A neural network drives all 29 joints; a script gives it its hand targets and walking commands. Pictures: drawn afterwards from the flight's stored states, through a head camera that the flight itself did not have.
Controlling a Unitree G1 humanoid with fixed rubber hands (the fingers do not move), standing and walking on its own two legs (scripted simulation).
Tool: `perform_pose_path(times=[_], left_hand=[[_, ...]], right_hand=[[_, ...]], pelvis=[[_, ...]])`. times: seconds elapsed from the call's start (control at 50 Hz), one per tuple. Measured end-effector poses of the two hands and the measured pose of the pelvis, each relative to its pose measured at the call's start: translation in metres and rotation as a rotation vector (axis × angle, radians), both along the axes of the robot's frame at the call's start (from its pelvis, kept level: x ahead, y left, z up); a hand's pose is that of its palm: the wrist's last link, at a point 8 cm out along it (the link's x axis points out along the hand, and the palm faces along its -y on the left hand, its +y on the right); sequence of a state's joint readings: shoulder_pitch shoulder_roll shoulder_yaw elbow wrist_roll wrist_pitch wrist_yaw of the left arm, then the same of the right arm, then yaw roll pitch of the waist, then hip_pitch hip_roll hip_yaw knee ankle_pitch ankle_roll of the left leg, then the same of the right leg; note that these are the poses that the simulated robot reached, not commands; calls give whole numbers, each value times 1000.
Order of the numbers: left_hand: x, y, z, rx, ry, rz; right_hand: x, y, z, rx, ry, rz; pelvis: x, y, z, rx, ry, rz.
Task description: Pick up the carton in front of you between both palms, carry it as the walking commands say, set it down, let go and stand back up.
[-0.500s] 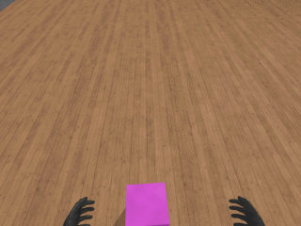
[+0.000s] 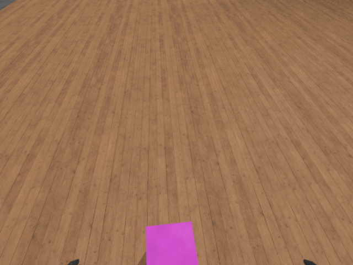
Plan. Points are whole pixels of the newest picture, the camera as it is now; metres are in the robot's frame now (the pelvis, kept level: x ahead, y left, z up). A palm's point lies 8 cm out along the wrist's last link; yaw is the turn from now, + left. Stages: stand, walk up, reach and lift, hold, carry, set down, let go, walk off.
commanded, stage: stand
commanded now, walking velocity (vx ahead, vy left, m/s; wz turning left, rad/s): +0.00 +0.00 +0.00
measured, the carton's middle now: (171, 255) +0.34 +0.05 -0.65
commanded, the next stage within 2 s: none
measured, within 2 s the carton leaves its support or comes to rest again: neither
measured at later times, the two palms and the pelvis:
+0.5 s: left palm out of the picture +0.08 +0.30 -0.10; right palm out of the picture +0.10 -0.30 -0.08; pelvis -0.01 +0.00 +0.01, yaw +0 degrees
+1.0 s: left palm out of the picture +0.06 +0.30 -0.10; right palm out of the picture +0.07 -0.31 -0.09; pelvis -0.02 +0.00 +0.01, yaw +1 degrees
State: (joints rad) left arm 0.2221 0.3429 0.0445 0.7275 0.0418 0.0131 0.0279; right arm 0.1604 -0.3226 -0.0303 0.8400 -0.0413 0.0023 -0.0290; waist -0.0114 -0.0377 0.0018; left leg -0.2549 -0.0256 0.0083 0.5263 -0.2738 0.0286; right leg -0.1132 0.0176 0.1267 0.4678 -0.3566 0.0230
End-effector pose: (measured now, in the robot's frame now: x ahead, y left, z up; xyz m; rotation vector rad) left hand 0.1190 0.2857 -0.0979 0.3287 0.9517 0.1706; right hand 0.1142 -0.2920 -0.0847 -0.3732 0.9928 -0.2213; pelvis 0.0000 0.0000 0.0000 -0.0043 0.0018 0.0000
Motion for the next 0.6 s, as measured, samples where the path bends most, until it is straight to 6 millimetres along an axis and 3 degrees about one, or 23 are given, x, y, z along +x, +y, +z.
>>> perform_pose_path(times=[0.6], left_hand=[[-44,12,-3,23,110,34]], right_hand=[[-23,-13,-1,-5,63,-18]], pelvis=[[-13,-2,7,1,-40,0]])
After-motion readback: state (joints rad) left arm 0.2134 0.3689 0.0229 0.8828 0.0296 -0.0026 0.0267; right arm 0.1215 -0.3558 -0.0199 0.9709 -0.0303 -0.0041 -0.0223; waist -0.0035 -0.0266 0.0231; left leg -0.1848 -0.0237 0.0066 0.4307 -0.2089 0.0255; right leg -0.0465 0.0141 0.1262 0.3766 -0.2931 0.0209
